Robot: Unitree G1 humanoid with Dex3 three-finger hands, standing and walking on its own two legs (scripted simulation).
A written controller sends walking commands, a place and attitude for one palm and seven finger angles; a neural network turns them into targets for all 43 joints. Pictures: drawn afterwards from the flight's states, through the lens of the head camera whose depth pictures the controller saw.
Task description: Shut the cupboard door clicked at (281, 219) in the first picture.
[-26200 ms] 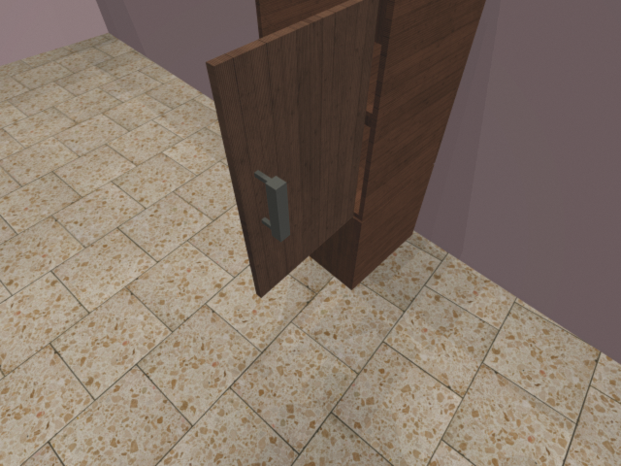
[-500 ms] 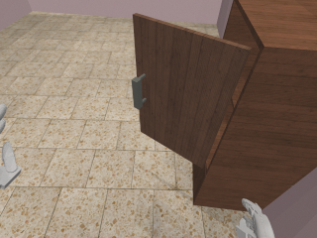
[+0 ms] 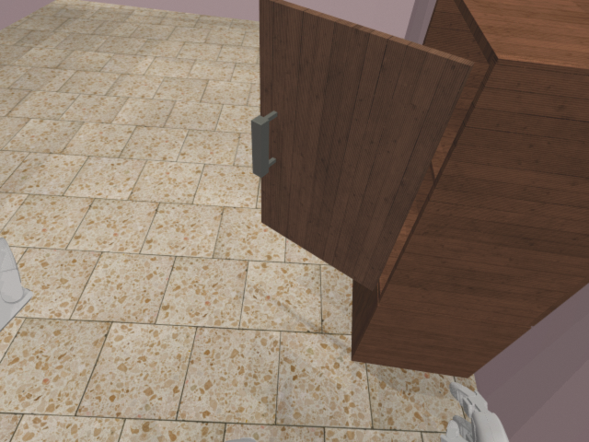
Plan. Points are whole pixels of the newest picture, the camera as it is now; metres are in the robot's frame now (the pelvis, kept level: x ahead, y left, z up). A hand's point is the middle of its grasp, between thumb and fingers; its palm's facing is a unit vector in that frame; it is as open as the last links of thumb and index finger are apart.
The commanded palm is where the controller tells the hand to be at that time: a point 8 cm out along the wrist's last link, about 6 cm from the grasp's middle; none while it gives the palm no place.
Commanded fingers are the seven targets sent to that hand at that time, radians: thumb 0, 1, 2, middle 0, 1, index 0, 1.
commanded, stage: step back with the hand held close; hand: left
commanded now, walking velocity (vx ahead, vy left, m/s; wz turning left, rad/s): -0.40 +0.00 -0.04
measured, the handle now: (266, 143) +0.71 +0.09 +0.00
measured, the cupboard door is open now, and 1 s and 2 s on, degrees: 61 61 61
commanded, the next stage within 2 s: stop stepping back and stand still in 0.74 s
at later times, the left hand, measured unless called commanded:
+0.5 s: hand out of the picture +0.14 +0.26 +0.19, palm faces +0.44 -0.77 -0.46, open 7.4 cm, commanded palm +0.07 +0.31 +0.20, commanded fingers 0.00 0.90 0.90 -0.20 -0.30 -0.20 -0.30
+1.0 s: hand out of the picture +0.06 +0.24 +0.21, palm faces +0.30 -0.82 -0.49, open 7.4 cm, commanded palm +0.02 +0.28 +0.20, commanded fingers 0.00 0.90 0.90 -0.20 -0.30 -0.20 -0.30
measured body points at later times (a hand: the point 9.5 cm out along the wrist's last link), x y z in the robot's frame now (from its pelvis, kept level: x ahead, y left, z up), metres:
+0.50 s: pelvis -0.04 +0.00 +0.01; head -0.03 +0.03 +0.45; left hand +0.12 +0.30 +0.22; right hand +0.13 -0.25 -0.06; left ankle +0.03 +0.09 -0.71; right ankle +0.05 -0.14 -0.71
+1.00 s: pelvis -0.14 -0.01 +0.01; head -0.17 +0.03 +0.46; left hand +0.03 +0.28 +0.23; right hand +0.00 -0.26 -0.04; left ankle +0.00 +0.09 -0.71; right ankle -0.21 -0.13 -0.71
